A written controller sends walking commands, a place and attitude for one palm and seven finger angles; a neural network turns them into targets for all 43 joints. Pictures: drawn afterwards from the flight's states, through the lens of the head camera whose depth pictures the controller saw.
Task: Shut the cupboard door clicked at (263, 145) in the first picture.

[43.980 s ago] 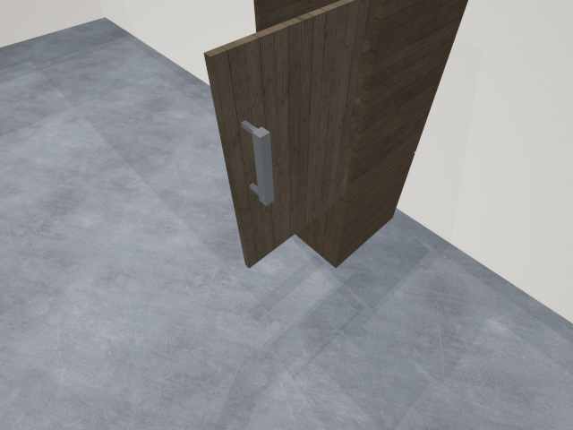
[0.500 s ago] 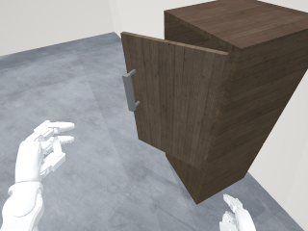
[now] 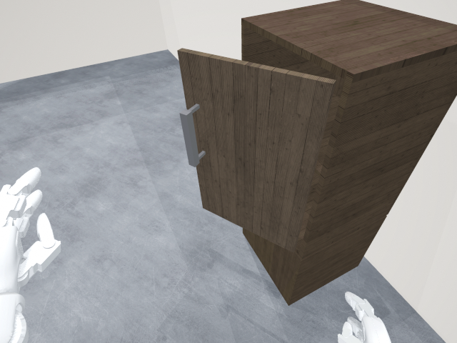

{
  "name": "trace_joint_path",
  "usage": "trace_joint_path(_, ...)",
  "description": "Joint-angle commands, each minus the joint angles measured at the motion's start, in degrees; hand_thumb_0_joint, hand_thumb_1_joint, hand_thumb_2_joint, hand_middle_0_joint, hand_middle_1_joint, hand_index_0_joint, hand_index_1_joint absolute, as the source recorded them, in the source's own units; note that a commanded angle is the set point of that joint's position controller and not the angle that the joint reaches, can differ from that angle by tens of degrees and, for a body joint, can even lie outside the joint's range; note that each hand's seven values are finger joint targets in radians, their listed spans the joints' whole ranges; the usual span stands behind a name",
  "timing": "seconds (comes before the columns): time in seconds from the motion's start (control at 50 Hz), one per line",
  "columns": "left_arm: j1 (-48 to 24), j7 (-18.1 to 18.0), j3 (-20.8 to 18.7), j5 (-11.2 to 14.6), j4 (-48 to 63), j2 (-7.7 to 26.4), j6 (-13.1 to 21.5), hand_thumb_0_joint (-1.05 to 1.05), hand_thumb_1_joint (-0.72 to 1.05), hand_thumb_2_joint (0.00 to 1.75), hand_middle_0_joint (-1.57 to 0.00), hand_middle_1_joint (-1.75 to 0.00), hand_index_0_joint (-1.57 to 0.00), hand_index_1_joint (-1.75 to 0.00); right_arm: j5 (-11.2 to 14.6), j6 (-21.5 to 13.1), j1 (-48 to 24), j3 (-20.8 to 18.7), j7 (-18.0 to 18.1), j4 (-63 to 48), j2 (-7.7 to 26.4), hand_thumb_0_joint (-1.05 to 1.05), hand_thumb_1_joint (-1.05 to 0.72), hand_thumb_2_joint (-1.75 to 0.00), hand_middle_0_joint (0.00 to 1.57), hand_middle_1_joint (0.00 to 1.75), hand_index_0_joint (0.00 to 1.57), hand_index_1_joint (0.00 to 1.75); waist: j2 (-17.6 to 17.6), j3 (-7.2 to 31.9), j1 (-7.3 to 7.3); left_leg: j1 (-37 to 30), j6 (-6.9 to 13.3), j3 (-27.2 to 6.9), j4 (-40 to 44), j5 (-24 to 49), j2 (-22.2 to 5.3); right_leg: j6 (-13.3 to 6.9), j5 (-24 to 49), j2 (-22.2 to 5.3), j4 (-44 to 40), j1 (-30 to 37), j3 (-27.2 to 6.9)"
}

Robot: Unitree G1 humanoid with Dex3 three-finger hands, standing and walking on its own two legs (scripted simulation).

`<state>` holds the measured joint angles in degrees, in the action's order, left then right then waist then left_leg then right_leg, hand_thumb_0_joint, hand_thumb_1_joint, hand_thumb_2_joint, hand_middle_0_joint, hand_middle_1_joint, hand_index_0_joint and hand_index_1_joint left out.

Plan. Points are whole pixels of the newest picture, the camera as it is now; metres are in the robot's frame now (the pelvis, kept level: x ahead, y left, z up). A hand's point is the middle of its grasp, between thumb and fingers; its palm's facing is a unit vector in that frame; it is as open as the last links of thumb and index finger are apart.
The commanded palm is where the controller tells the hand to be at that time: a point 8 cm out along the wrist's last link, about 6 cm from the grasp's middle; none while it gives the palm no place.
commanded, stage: draw the hand back to the body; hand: left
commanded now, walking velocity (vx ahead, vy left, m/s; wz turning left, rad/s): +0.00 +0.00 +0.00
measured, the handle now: (194, 136) +0.63 +0.18 +0.02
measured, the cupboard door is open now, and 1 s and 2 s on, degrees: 31 31 31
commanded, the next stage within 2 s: step back with the hand held close in 0.04 s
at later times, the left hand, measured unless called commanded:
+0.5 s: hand (43, 245) +0.19 +0.28 +0.15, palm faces +0.38 -0.77 -0.51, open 7.4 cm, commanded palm +0.13 +0.32 +0.17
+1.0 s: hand out of the picture +0.10 +0.28 +0.16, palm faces +0.52 -0.75 -0.42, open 7.4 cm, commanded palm +0.04 +0.31 +0.17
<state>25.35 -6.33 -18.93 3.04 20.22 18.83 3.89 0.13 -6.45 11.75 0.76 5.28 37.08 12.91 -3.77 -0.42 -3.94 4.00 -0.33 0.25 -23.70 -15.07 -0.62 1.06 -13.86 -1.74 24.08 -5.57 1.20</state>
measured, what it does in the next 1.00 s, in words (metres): shifts its weight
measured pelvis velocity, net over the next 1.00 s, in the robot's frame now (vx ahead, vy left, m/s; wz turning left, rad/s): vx -0.10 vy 0.01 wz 0.01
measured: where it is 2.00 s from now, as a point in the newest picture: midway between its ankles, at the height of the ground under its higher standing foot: outside the picture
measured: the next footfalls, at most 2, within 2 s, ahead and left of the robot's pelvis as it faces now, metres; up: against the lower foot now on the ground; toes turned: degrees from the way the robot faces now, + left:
right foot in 1.30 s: -0.06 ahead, -0.12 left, +0.00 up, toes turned +10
left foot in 1.50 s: -0.06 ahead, +0.12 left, +0.00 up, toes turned +8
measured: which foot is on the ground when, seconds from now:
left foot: down 0.00-1.00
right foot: down 0.00-1.00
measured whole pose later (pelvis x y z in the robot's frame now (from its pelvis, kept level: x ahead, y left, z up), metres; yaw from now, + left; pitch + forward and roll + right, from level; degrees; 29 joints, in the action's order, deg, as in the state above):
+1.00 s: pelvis -0.10 +0.01 -0.03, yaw +1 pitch -1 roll -1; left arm 26.8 -9.7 -25.2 0.2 26.7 22.3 13.6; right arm -0.1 -4.4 14.5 0.6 4.8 33.7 12.3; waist 0.0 0.1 -0.9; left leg 25.0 1.6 0.0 -41.1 -18.2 -1.0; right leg 1.5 -10.5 -1.6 35.6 -23.8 1.4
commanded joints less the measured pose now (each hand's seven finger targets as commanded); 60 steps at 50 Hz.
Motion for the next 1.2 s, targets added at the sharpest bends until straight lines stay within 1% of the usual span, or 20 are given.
trace_joint_path(0.0,-5.4,-0.9,-9.1,-0.1,12.7,12.9,4.1,0.0,0.9,0.9,-0.2,-0.3,-0.2,-0.3,0.1,-3.5,-7.7,-1.7,0.6,-9.2,5.2,0.0,-0.9,-0.9,0.2,0.3,0.2,0.3,-1.7,1.7,-0.08,3.2,1.1,2.2,3.9,12.1,0.2,-1.2,9.4,1.5,-4.1,1.2,1.3)
trace_joint_path(0.14,-5.6,-0.3,-7.7,0.5,11.3,11.2,4.0,0.0,0.9,0.9,-0.2,-0.3,-0.2,-0.3,0.2,-2.9,-7.6,-1.8,0.4,-9.7,5.2,0.0,-0.9,-0.9,0.2,0.3,0.2,0.3,1.3,0.6,0.39,3.2,1.4,2.3,4.5,9.3,-0.2,-0.9,6.1,1.6,-5.1,0.2,1.1)
trace_joint_path(0.16,-10.5,-0.9,-12.9,0.0,13.1,16.5,6.1,0.0,0.9,0.9,-0.2,-0.3,-0.2,-0.3,0.6,-1.7,-7.6,-2.4,0.0,-11.5,7.2,0.0,-0.9,-0.9,0.2,0.3,0.2,0.3,0.9,-1.1,2.56,8.0,2.3,1.8,0.8,5.1,-0.8,-1.5,7.8,-1.3,-7.7,-4.9,-4.3)
trace_joint_path(0.18,-4.7,-0.8,-10.5,0.1,9.1,13.5,6.5,0.0,0.9,0.9,-0.2,-0.3,-0.2,-0.3,0.4,-0.9,-7.2,-2.5,0.0,-10.6,6.6,0.0,-0.9,-0.9,0.2,0.3,0.2,0.3,4.3,0.4,2.85,7.8,2.4,1.1,-1.2,4.4,-0.4,-1.9,6.9,-3.0,-8.4,-6.0,-5.1)
trace_joint_path(0.24,-1.0,-1.0,-9.6,-0.2,11.0,12.9,8.1,0.0,0.9,0.9,-0.2,-0.3,-0.2,-0.3,0.2,0.5,-6.8,-3.0,-0.1,-10.9,6.3,0.0,-0.9,-0.9,0.2,0.3,0.2,0.3,4.8,5.4,3.12,7.2,2.0,1.1,-3.1,7.9,-0.4,-2.7,12.1,-4.7,-6.0,-5.2,-5.0)
trace_joint_path(0.32,1.7,-1.9,-11.4,0.0,14.2,14.7,8.3,0.0,0.9,0.9,-0.2,-0.3,-0.2,-0.3,0.3,2.1,-6.9,-3.6,0.6,-12.3,6.9,0.0,-0.9,-0.9,0.2,0.3,0.2,0.3,0.8,10.4,3.27,6.6,1.7,0.4,-1.1,20.7,-2.2,-1.2,23.9,-2.6,0.8,-1.5,-1.5)
trace_joint_path(0.42,3.5,-2.4,-12.9,0.3,16.0,16.2,7.7,0.0,0.9,0.9,-0.2,-0.3,-0.2,-0.3,0.6,4.2,-6.6,-4.0,1.3,-14.1,7.2,0.0,-0.9,-0.9,0.2,0.3,0.2,0.3,1.3,12.3,3.37,8.4,1.4,-0.1,-1.2,27.7,-3.4,-0.3,30.5,-1.5,5.0,0.6,-0.8)
trace_joint_path(0.52,5.6,-2.8,-12.6,0.3,15.6,15.3,7.6,0.0,0.9,0.9,-0.2,-0.3,-0.2,-0.3,0.7,4.8,-6.3,-4.0,1.2,-14.7,7.5,0.0,-0.9,-0.9,0.2,0.3,0.2,0.3,0.8,10.1,3.5,16.5,2.2,-1.2,0.8,16.1,-4.3,0.1,23.6,-0.9,6.2,1.4,-1.5)
trace_joint_path(0.6,4.1,-3.2,-14.6,-0.7,16.1,16.8,8.8,0.0,0.9,0.9,-0.2,-0.3,-0.2,-0.3,0.5,4.0,-6.3,-4.1,1.3,-14.8,8.6,0.0,-0.9,-0.9,0.2,0.3,0.2,0.3,-1.8,7.1,3.25,29.1,4.2,-3.5,4.8,-2.2,-5.5,0.7,16.0,1.0,8.9,5.8,-1.9)
trace_joint_path(0.62,4.1,-3.2,-13.4,-0.7,16.1,15.3,9.1,0.0,0.9,0.9,-0.2,-0.3,-0.2,-0.3,0.8,3.8,-5.9,-3.8,1.2,-15.0,8.0,0.0,-0.9,-0.9,0.2,0.3,0.2,0.3,-1.2,6.2,3.56,31.7,4.5,-3.7,5.0,-6.1,-5.5,0.6,15.1,0.7,9.6,6.2,-2.0)
trace_joint_path(0.7,1.8,-3.6,-14.3,-1.7,17.3,16.4,10.6,0.0,0.9,0.9,-0.2,-0.3,-0.2,-0.3,0.5,2.5,-5.1,-3.9,1.1,-14.5,8.7,0.0,-0.9,-0.9,0.2,0.3,0.2,0.3,-2.0,4.6,3.89,37.5,5.3,-4.3,4.4,-19.1,-5.1,0.1,8.8,0.6,9.2,5.7,-4.1)
trace_joint_path(0.72,1.0,-3.5,-12.8,-1.8,18.2,14.8,11.0,0.0,0.9,0.9,-0.2,-0.3,-0.2,-0.3,0.6,2.1,-4.7,-3.7,1.0,-14.5,8.2,0.0,-0.9,-0.9,0.2,0.3,0.2,0.3,-1.8,4.4,4.21,37.8,5.2,-4.6,4.3,-19.9,-5.0,0.0,7.4,0.5,9.5,4.8,-3.8)
trace_joint_path(0.82,-1.8,-4.0,-13.0,-2.6,19.8,14.9,12.6,0.0,0.9,0.9,-0.2,-0.3,-0.2,-0.3,0.1,-0.2,-3.9,-3.5,1.1,-13.7,8.4,0.0,-0.9,-0.9,0.2,0.3,0.2,0.3,-4.4,4.0,4.23,42.1,6.1,-6.5,5.6,-24.5,-6.7,0.2,4.5,2.1,13.5,6.0,-3.5)
trace_joint_path(0.88,-3.4,-4.2,-12.9,-2.9,18.9,14.6,13.0,0.0,0.9,0.9,-0.2,-0.3,-0.2,-0.3,0.0,-1.0,-3.1,-3.7,0.8,-13.1,8.5,0.0,-0.9,-0.9,0.2,0.3,0.2,0.3,-3.1,2.9,4.18,43.3,5.8,-5.4,2.6,-26.7,-5.9,-0.2,0.4,1.4,12.2,4.0,-5.5)
trace_joint_path(0.98,-2.8,-4.7,-12.7,-2.2,17.6,15.6,13.5,0.0,0.9,0.9,-0.2,-0.3,-0.2,-0.3,-0.5,-1.3,-2.4,-3.5,-0.1,-11.7,7.2,0.0,-0.9,-0.9,0.2,0.3,0.2,0.3,5.9,1.7,4.46,31.0,2.5,-1.8,-9.2,-18.7,-0.6,-3.6,-12.6,-5.1,-2.5,-13.0,-13.4)
trace_joint_path(1.02,-1.3,-5.0,-12.8,-1.7,17.6,16.3,13.5,0.0,0.9,0.9,-0.2,-0.3,-0.2,-0.3,-0.5,-0.7,-2.2,-3.2,-0.4,-10.9,6.2,0.0,-0.9,-0.9,0.2,0.3,0.2,0.3,8.9,3.6,4.7,24.5,1.5,-1.1,-11.5,-13.2,0.3,-4.5,-14.0,-7.5,-5.8,-17.6,-12.4)
trace_joint_path(1.06,0.4,-5.5,-13.9,-1.3,18.1,17.3,13.6,0.0,0.9,0.9,-0.2,-0.3,-0.2,-0.3,-0.4,-0.1,-2.5,-3.4,-0.4,-10.7,6.5,0.0,-0.9,-0.9,0.2,0.3,0.2,0.3,7.5,5.6,4.85,22.4,1.8,-1.5,-9.5,-12.6,-0.1,-3.6,-13.4,-6.4,-5.0,-17.8,-9.8)
trace_joint_path(1.1,1.7,-5.8,-14.5,-1.2,18.1,17.5,13.6,0.0,0.9,0.9,-0.2,-0.3,-0.2,-0.3,-0.1,0.3,-2.5,-3.7,0.0,-11.1,7.3,0.0,-0.9,-0.9,0.2,0.3,0.2,0.3,3.2,5.4,5.12,25.9,2.9,-4.3,-4.4,-16.7,-1.9,-2.4,-13.6,-3.6,-2.4,-15.0,-7.4)
trace_joint_path(1.16,2.7,-6.0,-15.9,-2.0,19.8,17.3,14.2,0.0,0.9,0.9,-0.2,-0.3,-0.2,-0.3,0.3,-0.3,-3.4,-3.8,0.6,-12.1,8.1,0.0,-0.9,-0.9,0.2,0.3,0.2,0.3,-6.2,6.9,4.76,41.0,6.3,-11.5,8.0,-24.8,-9.0,0.1,-2.0,3.4,14.9,1.0,-2.5)
trace_joint_path(1.18,2.7,-5.8,-16.7,-2.1,21.1,17.6,14.6,0.0,0.9,0.9,-0.2,-0.3,-0.2,-0.3,0.3,-1.0,-3.8,-4.1,0.7,-12.2,8.0,0.0,-0.9,-0.9,0.2,0.3,0.2,0.3,-8.2,8.5,4.28,43.0,7.1,-13.3,9.6,-23.2,-11.3,0.6,3.7,5.3,20.0,5.0,-1.5)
